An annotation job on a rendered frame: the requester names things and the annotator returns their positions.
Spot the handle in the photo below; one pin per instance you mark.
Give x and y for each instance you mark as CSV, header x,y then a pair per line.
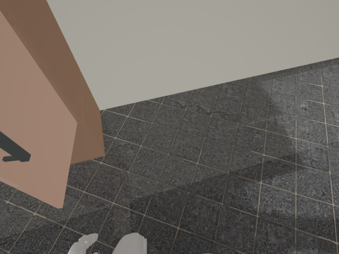
x,y
16,152

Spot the robot left hand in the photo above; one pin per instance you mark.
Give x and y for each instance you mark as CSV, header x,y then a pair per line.
x,y
84,243

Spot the left robot thigh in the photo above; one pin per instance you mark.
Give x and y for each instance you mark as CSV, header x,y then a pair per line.
x,y
131,244

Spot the cupboard door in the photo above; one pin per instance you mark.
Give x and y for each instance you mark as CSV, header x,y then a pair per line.
x,y
33,116

